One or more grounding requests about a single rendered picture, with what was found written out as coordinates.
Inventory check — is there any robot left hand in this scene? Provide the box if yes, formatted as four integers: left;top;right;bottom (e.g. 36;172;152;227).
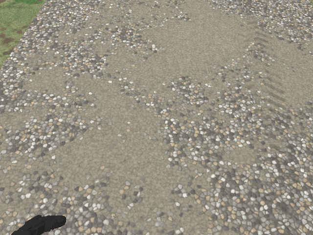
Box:
11;214;67;235

